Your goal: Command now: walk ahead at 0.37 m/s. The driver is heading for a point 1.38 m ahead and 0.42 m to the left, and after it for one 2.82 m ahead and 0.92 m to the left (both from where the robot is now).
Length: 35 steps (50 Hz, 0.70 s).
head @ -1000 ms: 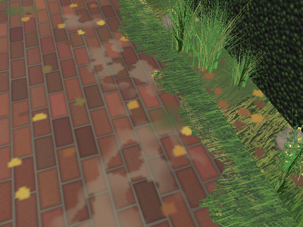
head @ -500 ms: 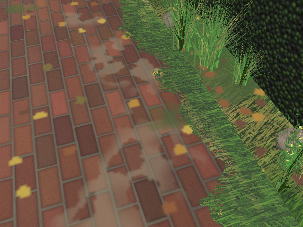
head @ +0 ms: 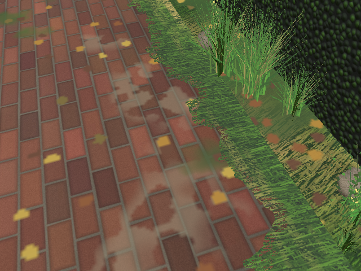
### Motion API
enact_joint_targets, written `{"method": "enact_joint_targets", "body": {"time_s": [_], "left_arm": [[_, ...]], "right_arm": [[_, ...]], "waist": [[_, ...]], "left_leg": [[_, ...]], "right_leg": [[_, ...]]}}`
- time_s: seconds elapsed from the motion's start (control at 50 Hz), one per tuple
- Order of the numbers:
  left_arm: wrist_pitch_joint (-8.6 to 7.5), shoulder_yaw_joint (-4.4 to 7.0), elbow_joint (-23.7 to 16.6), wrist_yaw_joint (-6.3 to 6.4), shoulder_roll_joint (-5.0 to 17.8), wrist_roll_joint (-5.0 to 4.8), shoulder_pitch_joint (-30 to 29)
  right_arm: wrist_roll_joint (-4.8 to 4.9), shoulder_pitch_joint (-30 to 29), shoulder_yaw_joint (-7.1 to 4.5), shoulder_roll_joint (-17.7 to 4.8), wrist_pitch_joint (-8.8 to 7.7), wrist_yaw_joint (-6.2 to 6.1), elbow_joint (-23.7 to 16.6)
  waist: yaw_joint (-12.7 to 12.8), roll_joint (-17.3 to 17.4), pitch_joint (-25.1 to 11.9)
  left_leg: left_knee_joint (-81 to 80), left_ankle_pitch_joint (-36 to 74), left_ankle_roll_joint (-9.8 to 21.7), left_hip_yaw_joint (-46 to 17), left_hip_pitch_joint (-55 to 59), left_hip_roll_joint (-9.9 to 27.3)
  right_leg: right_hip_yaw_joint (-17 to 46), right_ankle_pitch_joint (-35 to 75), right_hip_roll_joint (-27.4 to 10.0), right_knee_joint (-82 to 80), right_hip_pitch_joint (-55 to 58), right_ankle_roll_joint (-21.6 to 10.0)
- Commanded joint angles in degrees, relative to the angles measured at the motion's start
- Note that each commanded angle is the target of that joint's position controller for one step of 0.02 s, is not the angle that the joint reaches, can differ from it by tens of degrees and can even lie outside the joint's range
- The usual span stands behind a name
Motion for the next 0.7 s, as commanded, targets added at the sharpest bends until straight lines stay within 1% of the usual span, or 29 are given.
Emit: {"method": "enact_joint_targets", "body": {"time_s": [0.02, 0.04, 0.06, 0.08, 0.1, 0.12, 0.16, 0.2, 0.24, 0.28, 0.3, 0.32, 0.34, 0.36, 0.38, 0.4, 0.42, 0.44, 0.46, 0.48, 0.5, 0.52, 0.54, 0.56, 0.58, 0.6, 0.64, 0.66, 0.7], "left_arm": [[-1.41, 1.11, 0.31, -0.63, 7.71, 0.22, 10.26], [-1.53, 0.79, -0.81, -1.03, 7.09, -0.16, 7.63], [-1.26, 0.62, -1.56, -1.20, 6.80, -0.19, 6.42], [-0.82, 0.14, -1.64, -1.15, 5.33, 0.11, 7.06], [-0.41, -0.11, -1.34, -0.96, 4.64, 0.45, 8.75], [-0.05, -0.14, -1.17, -0.67, 4.94, 0.65, 10.21], [0.48, -0.10, -1.76, 0.02, 6.20, 0.83, 10.78], [0.60, 0.13, -2.39, 0.51, 7.96, 0.75, 11.18], [0.46, 0.50, -2.26, 0.68, 9.23, 0.32, 12.36], [0.44, 0.85, -2.00, 0.72, 9.58, -0.31, 12.42], [0.56, 1.06, -1.99, 0.75, 9.72, -0.49, 12.01], [0.75, 1.30, -2.18, 0.77, 10.10, -0.46, 11.17], [1.01, 1.61, -2.54, 0.78, 10.82, -0.25, 10.17], [1.46, 1.93, -2.88, 0.78, 11.48, 0.09, 9.24], [1.99, 1.85, -3.45, 0.69, 11.22, 0.53, 8.14], [1.98, 1.31, -5.01, 0.43, 10.45, 1.19, 6.90], [0.83, -0.92, -5.64, -0.48, 1.55, 0.95, 14.21], [-1.03, -0.60, -4.48, -0.92, 3.38, -0.31, 12.86], [-1.95, 0.76, -6.87, -1.07, 7.96, -2.15, 6.18], [-2.32, 1.01, -8.05, -0.67, 9.23, -2.39, 1.56], [-2.09, 1.53, -8.37, -0.08, 9.10, -1.81, -0.35], [-1.26, 1.90, -8.18, 0.28, 8.11, -1.22, 0.55], [-0.37, 1.85, -8.00, 0.42, 6.50, -1.08, 1.86], [0.31, 1.82, -8.01, 0.54, 5.36, -0.98, 2.31], [0.77, 1.97, -8.58, 0.63, 5.40, -0.82, 1.36], [0.97, 2.21, -9.65, 0.74, 6.05, -0.50, -0.87], [0.86, 2.48, -11.99, 0.74, 6.96, 0.07, -6.88], [0.67, 2.44, -12.90, 0.56, 6.90, 0.18, -9.53], [0.19, 2.05, -14.35, 0.02, 6.09, 0.12, -14.33]], "right_arm": [[0.69, -8.55, -0.23, -3.90, -3.40, 0.90, -7.33], [-0.08, -7.51, -0.46, -4.14, -3.73, 1.17, -6.49], [-0.79, -8.29, -0.88, -5.13, -4.07, 1.28, -6.53], [-1.10, -9.51, -1.08, -5.19, -4.17, 1.59, -6.75], [-1.16, -10.31, -0.96, -4.17, -4.06, 1.92, -6.88], [-1.18, -11.71, -0.69, -3.07, -3.86, 2.16, -7.41], [-1.13, -17.36, 0.04, -1.54, -3.57, 2.35, -9.87], [-0.93, -23.14, 0.80, -0.57, -3.59, 2.58, -12.27], [-0.55, -26.14, 1.06, -1.14, -3.58, 2.99, -13.71], [-0.27, -27.89, 1.08, -2.17, -3.66, 3.47, -15.16], [-0.26, -28.18, 0.95, -2.85, -3.81, 3.72, -15.76], [-0.34, -27.28, 0.59, -3.85, -4.00, 3.91, -15.99], [-0.47, -24.93, -0.04, -5.22, -4.15, 3.95, -15.75], [-0.48, -19.98, -0.97, -7.00, -4.14, 3.74, -14.66], [-0.20, -10.07, -2.38, -9.33, -3.92, 3.29, -11.75], [-0.52, 0.80, -3.46, -12.26, -3.47, 2.63, -9.23], [-2.04, 7.77, -4.54, -16.97, -3.04, 2.59, -7.50], [-2.10, 6.30, -3.08, -12.41, -2.92, 2.81, -7.05], [-1.63, -0.01, -2.17, -9.27, -3.15, 2.79, -7.72], [-1.54, -5.79, -1.53, -7.27, -3.45, 2.90, -9.10], [-2.14, -8.92, -1.14, -5.82, -3.79, 3.30, -9.51], [-2.71, -10.29, -0.65, -4.31, -4.10, 3.59, -9.30], [-2.80, -10.19, -0.49, -3.62, -4.18, 3.79, -8.67], [-2.58, -9.18, -0.52, -3.77, -4.32, 3.74, -7.97], [-2.40, -8.19, -0.56, -4.30, -4.47, 3.52, -7.29], [-2.45, -7.24, -0.72, -5.34, -4.57, 3.16, -6.78], [-2.49, -4.73, -1.02, -6.92, -4.39, 2.24, -6.00], [-2.43, -3.54, -1.06, -7.24, -4.17, 1.84, -5.77], [-2.16, -1.63, -1.11, -7.86, -3.78, 1.30, -5.56]], "waist": [[2.15, -8.85, 12.12], [1.04, -7.09, 10.57], [0.71, -6.22, 9.83], [1.01, -6.55, 8.87], [1.45, -7.46, 7.91], [1.89, -7.93, 7.56], [2.85, -7.21, 8.59], [4.01, -7.18, 9.71], [4.32, -8.12, 10.54], [3.56, -8.52, 11.37], [2.79, -8.53, 11.10], [1.45, -8.69, 9.89], [-0.40, -9.61, 7.27], [-3.25, -11.02, 3.00], [-8.05, -11.07, -3.10], [-12.41, -8.64, -10.53], [-8.68, 7.95, -21.61], [-9.02, 9.78, -22.31], [-7.22, 7.63, -10.52], [-5.28, 1.61, -4.56], [-3.19, -1.50, -1.44], [-0.83, -0.60, -0.28], [0.35, 1.02, 0.18], [0.89, 1.52, 1.04], [1.22, 1.76, 2.34], [1.20, 1.68, 3.49], [0.02, 0.78, 5.05], [-0.68, 0.39, 5.28], [-2.08, 0.28, 5.51]], "left_leg": [[20.70, 2.33, 1.85, -2.81, -35.88, 3.51], [20.18, 6.84, 1.80, -1.95, -34.83, 4.86], [18.08, 10.56, 1.42, -1.40, -34.24, 5.88], [16.00, 13.22, 0.83, -0.44, -32.46, 6.51], [14.61, 15.24, 0.09, 1.06, -31.23, 6.30], [12.67, 16.80, -0.66, 2.17, -30.74, 6.11], [5.10, 20.09, -1.86, 3.75, -28.76, 5.35], [-3.63, 24.03, -2.37, 5.40, -23.79, 3.63], [-8.51, 25.96, -2.17, 6.20, -20.26, 2.55], [-11.69, 26.15, -0.99, 5.23, -19.40, 2.55], [-13.09, 25.54, -0.17, 4.89, -18.82, 2.42], [-14.22, 24.51, 0.76, 4.89, -16.69, 1.84], [-14.32, 23.13, 1.71, 5.56, -12.50, 0.50], [-13.60, 21.65, 2.83, 6.78, -5.47, -1.40], [-14.13, 22.09, 4.45, 7.38, 6.82, -2.65], [-12.39, 20.37, 7.39, -1.20, 25.41, 5.05], [-18.11, 5.49, 17.20, -30.57, 46.14, 21.25], [-28.19, 1.85, 17.37, -43.75, 44.23, 22.93], [-29.22, 3.19, 13.92, -34.40, 34.63, 20.76], [-30.60, 10.01, 12.09, -25.24, 23.72, 18.77], [-32.23, 15.88, 10.88, -19.12, 15.22, 16.57], [-34.00, 18.58, 9.91, -14.01, 9.71, 14.02], [-35.59, 18.90, 9.92, -11.64, 6.59, 12.88], [-36.90, 19.70, 10.39, -9.82, 4.61, 12.28], [-37.99, 20.47, 10.73, -8.17, 3.05, 11.93], [-38.94, 20.83, 11.08, -7.16, 2.55, 11.87], [-39.78, 22.10, 11.25, -6.30, 4.25, 12.06], [-39.80, 22.92, 10.78, -5.53, 5.37, 11.77], [-39.69, 24.46, 9.37, -3.18, 6.51, 10.56]], "right_leg": [[35.64, -17.52, -22.09, -22.71, 14.70, -11.11], [29.20, -10.07, -19.17, -22.60, 15.10, -8.97], [24.35, -2.32, -17.46, -22.78, 15.66, -7.32], [19.57, 5.48, -15.52, -22.78, 15.58, -6.11], [15.88, 12.13, -13.99, -22.52, 15.56, -5.75], [13.46, 16.94, -13.18, -22.31, 15.34, -5.87], [10.28, 20.69, -12.00, -23.03, 12.43, -6.15], [8.38, 20.42, -11.24, -24.47, 8.53, -6.13], [7.76, 20.16, -12.18, -25.46, 7.87, -6.58], [7.30, 22.70, -13.99, -24.88, 10.60, -6.39], [6.90, 25.62, -14.83, -23.75, 12.79, -5.97], [6.30, 31.57, -15.42, -21.59, 14.87, -5.32], [5.59, 42.35, -15.71, -17.84, 16.73, -4.60], [4.64, 54.25, -15.42, -11.49, 17.62, -3.82], [2.91, 60.21, -13.30, -0.44, 15.28, -2.42], [2.59, 48.03, -11.31, 15.01, 2.81, -0.94], [1.91, 10.29, -0.05, 39.17, -19.29, 2.94], [10.20, -11.68, 1.29, 48.50, -25.52, 1.76], [8.82, -9.00, -2.24, 51.22, -30.82, 0.66], [7.05, -3.29, -5.53, 48.96, -28.99, 0.18], [5.93, 0.38, -7.58, 45.66, -25.99, 0.17], [6.12, 2.46, -9.37, 43.05, -22.01, 0.05], [5.97, 3.17, -9.94, 41.24, -19.64, 0.05], [5.44, 3.21, -10.32, 39.60, -19.10, 0.22], [4.95, 4.05, -10.69, 37.60, -19.94, 0.62], [4.66, 6.24, -11.07, 35.22, -21.93, 1.21], [4.36, 12.24, -11.66, 28.33, -27.08, 2.44], [4.11, 15.74, -11.52, 24.10, -28.29, 2.70], [2.91, 21.97, -10.21, 14.99, -27.18, 2.75]]}}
